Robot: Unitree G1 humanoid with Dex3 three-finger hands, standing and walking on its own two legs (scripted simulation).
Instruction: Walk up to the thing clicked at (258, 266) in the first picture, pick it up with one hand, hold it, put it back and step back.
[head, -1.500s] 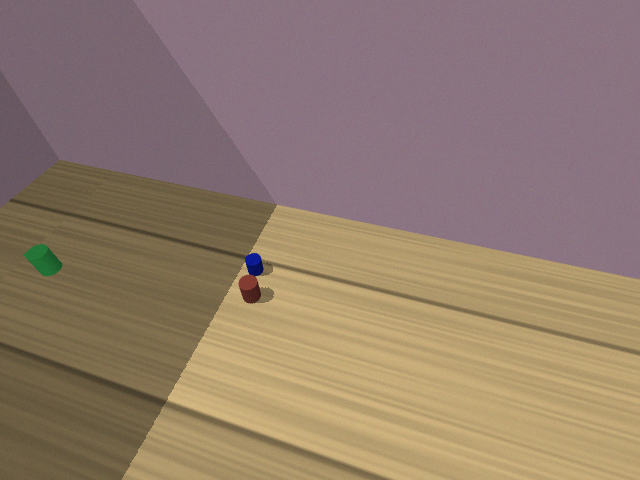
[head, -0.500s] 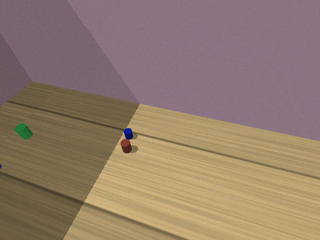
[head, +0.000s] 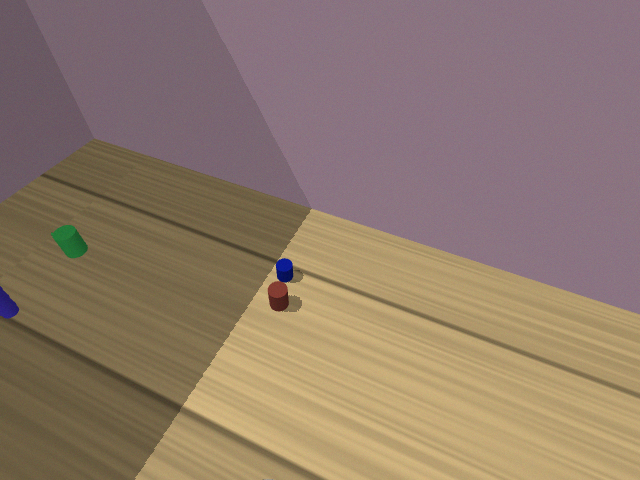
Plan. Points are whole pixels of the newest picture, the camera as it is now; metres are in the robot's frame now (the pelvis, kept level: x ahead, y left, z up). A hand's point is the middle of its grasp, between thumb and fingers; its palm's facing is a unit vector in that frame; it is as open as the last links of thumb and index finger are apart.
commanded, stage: walk up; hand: left
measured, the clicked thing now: (284, 270) +0.94 +0.16 -0.72
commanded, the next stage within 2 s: none
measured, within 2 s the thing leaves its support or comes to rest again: neither
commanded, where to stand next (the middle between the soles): +0.50 -0.05 m, yaw +2 degrees
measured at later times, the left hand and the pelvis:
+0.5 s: hand (187, 372) +0.29 +0.23 -0.11, palm faces +0.00 -0.91 -0.41, open 7.4 cm; pelvis +0.20 -0.04 +0.00, yaw +1 degrees
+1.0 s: hand (202, 333) +0.38 +0.24 -0.15, palm faces +0.01 -0.95 -0.32, open 7.4 cm; pelvis +0.37 -0.03 +0.01, yaw +3 degrees
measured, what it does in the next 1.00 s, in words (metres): walks ahead: right foot, then left foot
